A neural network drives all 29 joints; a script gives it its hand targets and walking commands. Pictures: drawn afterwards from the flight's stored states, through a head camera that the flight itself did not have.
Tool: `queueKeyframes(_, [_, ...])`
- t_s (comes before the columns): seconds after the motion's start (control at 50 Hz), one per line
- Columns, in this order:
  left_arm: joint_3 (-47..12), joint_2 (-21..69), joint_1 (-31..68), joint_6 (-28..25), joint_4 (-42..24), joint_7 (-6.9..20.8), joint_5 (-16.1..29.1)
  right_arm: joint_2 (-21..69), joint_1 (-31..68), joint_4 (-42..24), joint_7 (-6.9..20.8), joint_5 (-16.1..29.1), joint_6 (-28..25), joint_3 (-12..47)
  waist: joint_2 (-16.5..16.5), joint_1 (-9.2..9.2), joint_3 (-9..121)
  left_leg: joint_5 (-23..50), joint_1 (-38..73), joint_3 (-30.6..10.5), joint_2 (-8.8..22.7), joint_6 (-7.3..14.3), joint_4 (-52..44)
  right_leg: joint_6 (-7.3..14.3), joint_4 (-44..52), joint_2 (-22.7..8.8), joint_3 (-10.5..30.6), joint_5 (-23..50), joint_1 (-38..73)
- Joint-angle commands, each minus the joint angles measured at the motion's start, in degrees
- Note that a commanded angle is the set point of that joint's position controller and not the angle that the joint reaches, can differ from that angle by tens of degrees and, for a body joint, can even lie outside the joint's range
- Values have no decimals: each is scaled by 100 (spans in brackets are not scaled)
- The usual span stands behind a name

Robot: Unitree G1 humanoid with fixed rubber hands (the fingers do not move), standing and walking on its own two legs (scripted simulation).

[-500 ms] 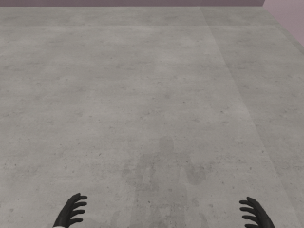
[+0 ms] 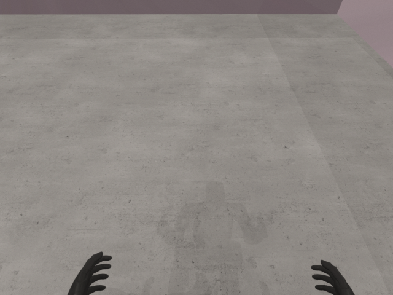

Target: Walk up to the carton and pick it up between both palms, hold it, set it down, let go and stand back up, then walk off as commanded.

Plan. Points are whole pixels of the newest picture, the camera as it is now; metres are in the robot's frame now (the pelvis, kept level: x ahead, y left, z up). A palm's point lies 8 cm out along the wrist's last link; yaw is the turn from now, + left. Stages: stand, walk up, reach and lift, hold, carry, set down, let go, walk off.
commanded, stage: walk up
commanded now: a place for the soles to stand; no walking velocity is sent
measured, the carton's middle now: out of the picture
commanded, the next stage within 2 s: none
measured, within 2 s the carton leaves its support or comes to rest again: neither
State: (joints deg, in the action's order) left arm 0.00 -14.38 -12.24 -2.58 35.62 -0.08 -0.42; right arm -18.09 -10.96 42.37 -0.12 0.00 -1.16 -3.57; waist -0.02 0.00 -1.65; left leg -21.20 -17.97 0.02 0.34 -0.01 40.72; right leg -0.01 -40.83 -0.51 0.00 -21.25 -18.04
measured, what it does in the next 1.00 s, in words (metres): steps to the left, turning left: left foot, then right foot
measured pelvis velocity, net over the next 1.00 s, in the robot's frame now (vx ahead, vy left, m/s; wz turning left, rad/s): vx -0.10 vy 0.19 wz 0.65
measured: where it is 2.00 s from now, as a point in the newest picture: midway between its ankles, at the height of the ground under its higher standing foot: outside the picture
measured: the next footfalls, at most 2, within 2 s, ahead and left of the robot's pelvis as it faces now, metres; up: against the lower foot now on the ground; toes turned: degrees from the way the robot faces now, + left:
left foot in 0.38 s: +0.01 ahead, +0.23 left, +0.00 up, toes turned +17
right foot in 0.68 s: +0.06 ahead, +0.12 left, +0.00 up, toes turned +22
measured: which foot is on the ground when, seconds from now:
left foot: down 0.00-0.06, up 0.08-0.36, down 0.38-0.70, up 0.72-1.00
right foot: down 0.00-0.38, up 0.40-0.66, down 0.68-1.00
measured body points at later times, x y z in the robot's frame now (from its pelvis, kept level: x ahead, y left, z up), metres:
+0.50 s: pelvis -0.04 +0.11 +0.00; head -0.02 +0.16 +0.44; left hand +0.02 +0.44 -0.10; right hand +0.17 -0.15 -0.06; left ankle -0.03 +0.22 -0.72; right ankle -0.01 -0.03 -0.67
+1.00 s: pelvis -0.10 +0.19 +0.00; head -0.07 +0.23 +0.45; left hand -0.17 +0.53 -0.08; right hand +0.20 +0.02 -0.07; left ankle -0.17 +0.35 -0.70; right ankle +0.02 +0.10 -0.72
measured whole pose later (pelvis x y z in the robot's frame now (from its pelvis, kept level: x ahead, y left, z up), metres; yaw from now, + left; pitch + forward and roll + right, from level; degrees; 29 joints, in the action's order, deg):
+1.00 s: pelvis -0.10 +0.19 +0.00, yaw +37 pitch +0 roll -2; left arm 0.1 -25.5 -13.6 -4.4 37.3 -2.6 -0.4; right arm -24.3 -14.8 30.7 8.7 -0.6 3.2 -5.6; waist -0.7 1.0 -5.3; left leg -22.6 -26.9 -4.9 5.1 2.6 48.0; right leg 0.8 -36.2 -7.7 -13.4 -15.0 -20.6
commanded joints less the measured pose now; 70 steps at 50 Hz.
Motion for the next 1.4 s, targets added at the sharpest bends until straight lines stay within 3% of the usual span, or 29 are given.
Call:
queueKeyframes(0.0, [880,-2429,-38,-144,101,-175,105,-1501,132,-999,434,-358,86,-313,73,-299,-467,1995,-2270,-1056,109,605,-195,838,769,-832,743,1710,1208])
queueKeyframes(0.04, [988,-2760,-482,-135,173,-298,-31,-1283,416,-1249,584,-460,329,-352,1019,-491,-136,-932,-2754,-84,278,153,1648,1733,1849,-2907,1469,3126,1362])
queueKeyframes(0.06, [1030,-2797,-295,-144,97,-315,-47,-1327,431,-1312,624,-521,394,-379,1049,-393,-65,-946,-2650,-133,396,32,2387,1868,2111,-3143,1522,3003,1049])
queueKeyframes(0.14, [1068,-2633,235,-252,67,-310,-182,-1560,350,-1407,864,-439,438,-468,904,-67,-329,-240,-1810,-635,633,-4,1845,1145,2307,-2238,537,919,188])
queueKeyframes(0.24, [1032,-2839,242,-229,98,-215,-253,-1393,-85,-1461,922,-298,435,-456,1581,46,122,-216,-1451,-1,800,32,896,1111,1692,-2209,-310,2315,820])
queueKeyframes(0.28, [1016,-2935,534,-167,31,-167,-253,-1475,-647,-1362,891,-235,371,-491,1350,414,474,-320,-137,382,528,9,100,855,892,-1859,-764,2238,167])
queueKeyframes(0.32, [799,-2454,938,-74,-50,-108,-243,-1770,-1579,-927,783,-273,246,-621,-228,999,567,285,1245,-101,-42,294,-1418,464,-1786,-927,-1134,1057,-919])
queueKeyframes(0.36, [595,-1915,699,35,-205,-107,-116,-2512,-1195,-951,687,-305,193,-691,-1963,561,76,2721,1434,-3125,1061,781,-1943,89,-2680,58,-824,-1638,-3144])
queueKeyframes(0.38, [597,-2132,749,-29,-259,-180,-60,-2545,-1066,-1072,683,-190,251,-686,-1895,535,154,1849,919,-3685,1347,1394,-2491,206,-2762,75,-475,-1661,-2834])
queueKeyframes(0.42, [606,-2433,678,-113,36,-195,-39,-2362,-477,-1241,663,-206,306,-683,-1182,270,-454,1412,310,-3433,971,1411,-2599,236,-2374,-125,-160,-1040,-2234])
queueKeyframes(0.48, [627,-2237,-178,-106,227,-208,-22,-2048,-182,-1505,611,-287,283,-625,-1409,43,190,2504,714,-2274,490,1255,-1877,143,-1514,-75,-239,-466,-1615])
queueKeyframes(0.56, [649,-2211,-162,-215,113,-313,89,-1791,-260,-1824,721,-339,373,-554,-800,142,340,1838,426,-2996,614,1455,-1911,318,-82,146,-115,-311,-682])
queueKeyframes(0.6, [625,-2109,-558,-304,204,-394,127,-1670,-158,-1946,775,-307,413,-519,-666,-77,371,1792,-101,-2947,409,1098,-1654,290,1414,195,145,333,448])
queueKeyframes(0.62, [681,-2177,-900,-330,339,-445,123,-1456,18,-2081,784,-270,415,-438,-351,-261,523,1585,-788,-2410,28,761,-1211,344,2413,116,63,837,1563])
queueKeyframes(0.66, [886,-3024,-902,-317,272,-486,-150,-1171,-475,-1978,722,-306,392,-333,1043,-375,829,-472,-2664,-946,-909,-49,971,638,2690,-2479,1990,841,2879])
queueKeyframes(0.7, [1018,-2874,394,-283,39,-451,-248,-1895,-984,-1815,740,-429,533,-574,83,445,704,-249,-2385,-872,47,46,1857,1117,2811,-3241,2184,-169,1612])
queueKeyframes(0.78, [862,-2466,-127,-341,-45,-379,-207,-1771,-1018,-1583,949,-403,433,-545,587,92,557,378,-1630,-381,20,52,1224,8,2353,-1561,14,1146,1558])
queueKeyframes(0.86, [905,-2598,-344,-254,-118,-245,-207,-1542,-519,-1644,924,-355,406,-452,743,-80,720,-176,-1729,-15,433,58,753,986,1678,-2085,-309,2178,1896])
queueKeyframes(0.92, [959,-2933,-275,-243,-109,-185,-261,-1508,-523,-1760,945,-288,383,-482,889,7,976,-390,-1172,32,617,50,430,1175,1562,-2350,-387,1893,1740])
queueKeyframes(0.98, [934,-2871,390,-217,-185,-90,-281,-1605,-1382,-1326,864,-212,286,-545,451,617,1060,146,545,203,215,104,-982,788,462,-1684,-1067,991,444])
queueKeyframes(1.0, [803,-2595,431,-183,-220,-56,-237,-1671,-1657,-1151,783,-237,214,-589,112,732,986,356,810,-94,-59,300,-1466,545,-541,-1114,-1274,719,21])
queueKeyframes(1.06, [630,-2207,493,-132,-460,-62,-91,-2558,-977,-1368,693,-234,277,-800,-1995,484,370,-211,1104,-4051,962,1353,-2586,50,-2065,111,-698,-1485,-2668])
queueKeyframes(1.12, [616,-2334,483,-257,-119,-58,-97,-2273,-533,-1405,655,-176,335,-778,-1032,183,-477,-63,234,-3414,705,1433,-2563,172,-1594,-194,-300,-806,-2022])
queueKeyframes(1.16, [630,-2244,-9,-350,11,-88,-116,-2121,-349,-1500,651,-176,299,-723,-1459,184,208,631,276,-2780,271,1294,-2137,252,-944,-46,-367,-478,-1293])
queueKeyframes(1.26, [718,-2333,-339,-534,71,-268,30,-1873,-325,-1694,671,-163,372,-627,-1092,67,410,1087,-189,-3719,348,1232,-1825,502,702,110,188,-641,81])
queueKeyframes(1.3, [792,-2390,-1083,-598,237,-334,8,-1546,89,-1961,698,-120,348,-501,-425,-526,700,396,-1719,-2395,-370,566,-961,403,2685,-295,457,474,2490])
queueKeyframes(1.32, [933,-2818,-1268,-573,268,-392,-85,-1157,-157,-1887,694,-121,316,-413,987,-608,908,-208,-2806,-1214,-1047,296,508,215,2967,-1750,1501,506,3554])
queueKeyframes(1.34, [1055,-3113,-913,-514,168,-459,-344,-1451,-277,-1863,641,-197,347,-406,616,-497,937,-211,-3205,-1049,-686,108,1511,219,2873,-2934,2127,134,3176])
queueKeyframes(1.38, [1101,-3008,204,-479,-39,-399,-277,-1981,-907,-1490,702,-187,369,-612,-117,299,730,263,-2648,-820,62,103,1609,454,2724,-3074,1708,-475,2176])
